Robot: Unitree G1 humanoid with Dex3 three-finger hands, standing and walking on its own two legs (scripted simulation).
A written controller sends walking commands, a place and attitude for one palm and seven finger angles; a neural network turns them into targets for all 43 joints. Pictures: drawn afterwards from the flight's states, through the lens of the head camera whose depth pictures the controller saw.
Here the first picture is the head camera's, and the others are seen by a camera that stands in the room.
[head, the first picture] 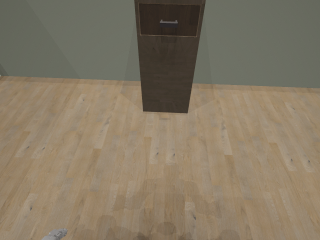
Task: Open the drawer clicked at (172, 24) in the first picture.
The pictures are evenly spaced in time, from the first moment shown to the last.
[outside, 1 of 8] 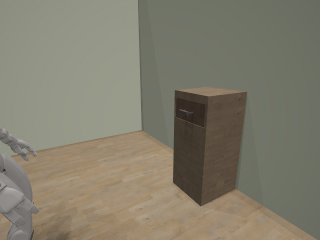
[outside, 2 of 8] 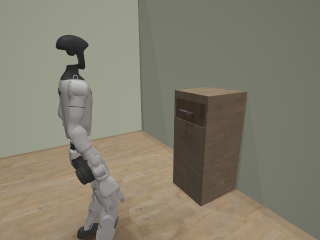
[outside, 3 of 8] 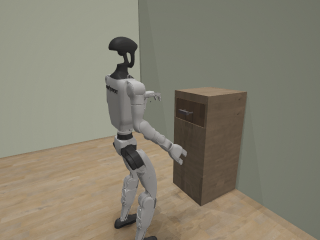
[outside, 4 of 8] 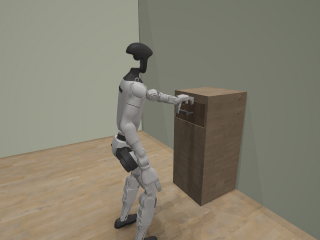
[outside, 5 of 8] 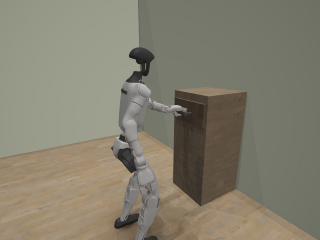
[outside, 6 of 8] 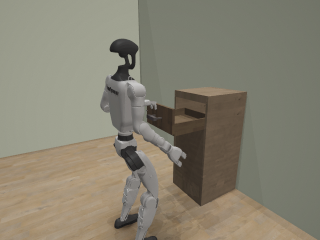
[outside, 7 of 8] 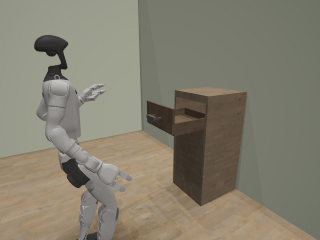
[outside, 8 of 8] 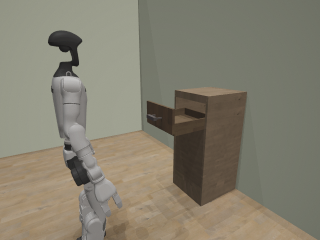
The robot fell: no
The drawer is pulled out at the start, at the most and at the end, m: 0.00 0.30 0.30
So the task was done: yes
